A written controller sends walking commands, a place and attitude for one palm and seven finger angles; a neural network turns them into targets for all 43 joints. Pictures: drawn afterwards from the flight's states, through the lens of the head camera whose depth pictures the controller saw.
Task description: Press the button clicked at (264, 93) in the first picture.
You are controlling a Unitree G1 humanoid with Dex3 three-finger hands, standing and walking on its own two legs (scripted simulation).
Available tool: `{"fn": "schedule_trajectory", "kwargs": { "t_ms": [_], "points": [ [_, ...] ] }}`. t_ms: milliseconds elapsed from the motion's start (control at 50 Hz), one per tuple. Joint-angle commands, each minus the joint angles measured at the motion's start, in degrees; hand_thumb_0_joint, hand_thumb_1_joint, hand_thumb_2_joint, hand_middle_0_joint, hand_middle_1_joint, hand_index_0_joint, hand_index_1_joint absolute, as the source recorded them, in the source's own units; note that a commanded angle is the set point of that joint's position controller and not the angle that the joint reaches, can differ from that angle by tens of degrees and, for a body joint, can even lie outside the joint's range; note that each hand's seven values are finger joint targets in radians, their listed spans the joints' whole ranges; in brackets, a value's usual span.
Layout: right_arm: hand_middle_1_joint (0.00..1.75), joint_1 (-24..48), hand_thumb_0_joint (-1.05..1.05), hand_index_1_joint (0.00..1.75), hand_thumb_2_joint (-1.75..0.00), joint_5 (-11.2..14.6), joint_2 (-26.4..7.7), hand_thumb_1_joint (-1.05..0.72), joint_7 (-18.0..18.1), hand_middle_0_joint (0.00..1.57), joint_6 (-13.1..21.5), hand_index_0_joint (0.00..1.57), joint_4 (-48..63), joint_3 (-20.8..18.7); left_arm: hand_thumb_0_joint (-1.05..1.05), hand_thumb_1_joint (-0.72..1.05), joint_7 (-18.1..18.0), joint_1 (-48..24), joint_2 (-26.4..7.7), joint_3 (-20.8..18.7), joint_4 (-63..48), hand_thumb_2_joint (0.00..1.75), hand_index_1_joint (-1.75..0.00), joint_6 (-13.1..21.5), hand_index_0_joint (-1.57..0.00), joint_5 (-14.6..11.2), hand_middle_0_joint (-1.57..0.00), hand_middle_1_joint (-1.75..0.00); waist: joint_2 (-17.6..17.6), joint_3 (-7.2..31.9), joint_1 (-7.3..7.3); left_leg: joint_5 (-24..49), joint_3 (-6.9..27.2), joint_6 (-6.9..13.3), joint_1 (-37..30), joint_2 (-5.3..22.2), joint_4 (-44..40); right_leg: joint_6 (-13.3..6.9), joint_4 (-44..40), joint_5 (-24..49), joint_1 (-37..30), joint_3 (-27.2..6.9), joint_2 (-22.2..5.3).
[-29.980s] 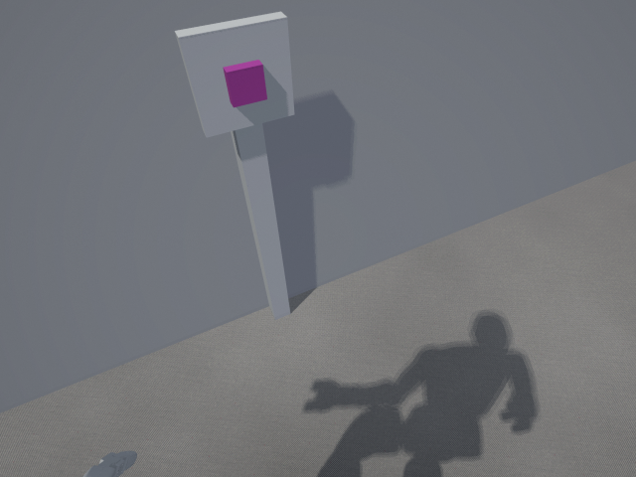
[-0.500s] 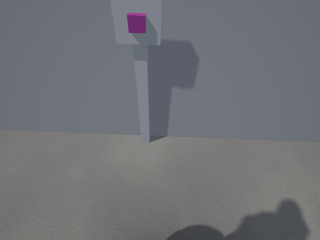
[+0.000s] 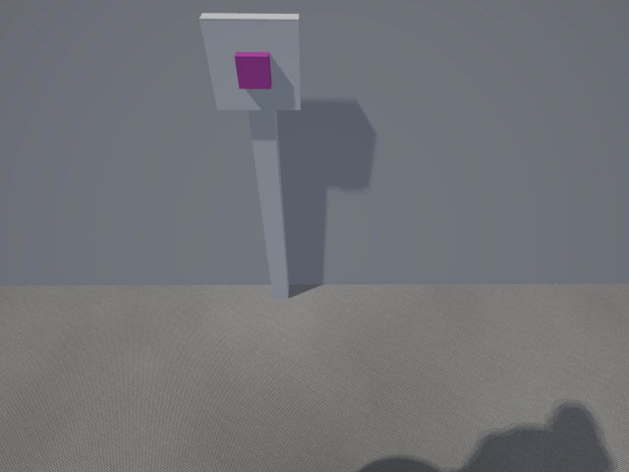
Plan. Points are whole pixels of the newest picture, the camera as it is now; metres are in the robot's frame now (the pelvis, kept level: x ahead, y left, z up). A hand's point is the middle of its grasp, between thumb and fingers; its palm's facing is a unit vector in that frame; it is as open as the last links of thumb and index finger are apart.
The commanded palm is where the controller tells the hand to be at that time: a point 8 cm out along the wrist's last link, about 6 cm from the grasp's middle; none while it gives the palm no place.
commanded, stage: let the arm hang, fingers relaxed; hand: left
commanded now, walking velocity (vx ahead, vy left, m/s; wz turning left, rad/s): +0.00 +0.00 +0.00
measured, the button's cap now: (254, 70) +0.81 +0.17 +0.13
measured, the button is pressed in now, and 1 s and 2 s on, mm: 0 0 0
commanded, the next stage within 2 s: stand and wait in 0.10 s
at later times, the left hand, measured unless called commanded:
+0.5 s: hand out of the picture +0.02 +0.17 -0.17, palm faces +0.02 -0.97 -0.23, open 7.4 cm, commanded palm none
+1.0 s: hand out of the picture +0.09 +0.18 -0.16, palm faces +0.00 -0.96 -0.29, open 7.4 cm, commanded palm none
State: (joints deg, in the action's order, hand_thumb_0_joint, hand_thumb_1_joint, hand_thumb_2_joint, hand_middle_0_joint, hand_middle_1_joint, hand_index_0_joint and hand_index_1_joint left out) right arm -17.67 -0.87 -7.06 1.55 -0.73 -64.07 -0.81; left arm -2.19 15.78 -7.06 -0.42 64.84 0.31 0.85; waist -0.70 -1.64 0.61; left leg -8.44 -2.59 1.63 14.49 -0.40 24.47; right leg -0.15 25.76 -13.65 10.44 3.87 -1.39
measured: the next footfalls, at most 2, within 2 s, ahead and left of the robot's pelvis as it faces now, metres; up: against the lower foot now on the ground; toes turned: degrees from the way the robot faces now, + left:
none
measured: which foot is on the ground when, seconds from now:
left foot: down 0.00-1.00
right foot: down 0.00-1.00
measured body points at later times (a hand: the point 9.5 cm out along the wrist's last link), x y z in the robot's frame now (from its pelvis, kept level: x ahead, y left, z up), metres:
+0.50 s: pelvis +0.02 -0.02 +0.00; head +0.04 -0.03 +0.45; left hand +0.02 +0.22 -0.15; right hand +0.02 -0.25 -0.16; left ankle +0.05 +0.10 -0.74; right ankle +0.00 -0.12 -0.74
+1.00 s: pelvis +0.04 -0.03 +0.01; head +0.05 -0.05 +0.45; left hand +0.09 +0.23 -0.14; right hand +0.08 -0.29 -0.15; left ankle +0.05 +0.10 -0.74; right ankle +0.00 -0.12 -0.74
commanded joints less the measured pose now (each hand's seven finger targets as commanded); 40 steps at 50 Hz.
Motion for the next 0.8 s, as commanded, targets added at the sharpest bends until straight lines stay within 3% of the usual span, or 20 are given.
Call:
{"fn": "schedule_trajectory", "kwargs": {
  "t_ms": [0, 200, 620, 780],
  "points": [
    [0.30, -3.9, 0.00, 0.30, -0.90, -0.2, -5.6, -0.90, 0.4, 0.20, 0.8, 0.20, 1.3, -0.8, 0.00, 0.90, -0.1, 5.2, -6.6, -1.6, -0.5, 0.90, -0.30, 0.3, -0.20, -0.1, -0.20, -0.30, -1.3, -4.2, -0.36, -6.7, 7.0, 0.2, 0.4, 6.0, -7.0, -2.3, -6.7, -3.0, 3.2, -4.6, -4.1],
    [0.30, -2.9, 0.00, 0.30, -0.90, 0.0, -6.9, -0.90, 0.4, 0.20, 0.8, 0.20, 0.8, -1.0, 0.00, 0.90, -0.1, 3.5, -7.9, -1.8, -0.6, 0.90, -0.30, 0.8, -0.20, -0.2, -0.20, -0.30, 1.2, -2.8, 0.07, -2.0, 5.6, 0.0, -3.0, 6.1, -5.1, -2.5, -7.8, -1.7, 3.1, -5.4, -4.5],
    [0.30, 3.0, 0.00, 0.30, -0.90, 0.0, -10.8, -0.90, 0.5, 0.20, 1.2, 0.20, 0.5, -1.2, 0.00, 0.90, 0.3, -1.2, -11.9, -2.1, -0.8, 0.90, -0.30, 1.4, -0.20, -0.3, -0.20, -0.30, 0.7, -1.9, 0.08, 4.4, 5.1, -0.5, -5.8, 7.0, -5.2, -2.7, -9.4, 6.3, -0.3, -6.0, -5.4],
    [0.30, 5.4, 0.00, 0.30, -0.90, 0.0, -13.2, -0.90, 0.5, 0.20, 1.5, 0.20, 1.0, -1.4, 0.00, 0.90, 0.5, -3.2, -13.8, -2.5, -1.3, 0.90, -0.30, 1.8, -0.20, -0.4, -0.20, -0.30, 0.1, 0.8, -0.10, 7.6, 4.9, -0.6, -7.7, 7.5, -5.3, -2.8, -9.2, 12.3, -3.0, -6.1, -5.7]
  ]
}}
